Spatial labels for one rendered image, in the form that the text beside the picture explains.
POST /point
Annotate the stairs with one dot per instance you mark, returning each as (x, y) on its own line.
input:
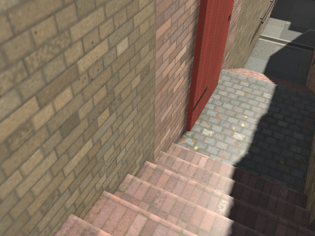
(272, 80)
(186, 193)

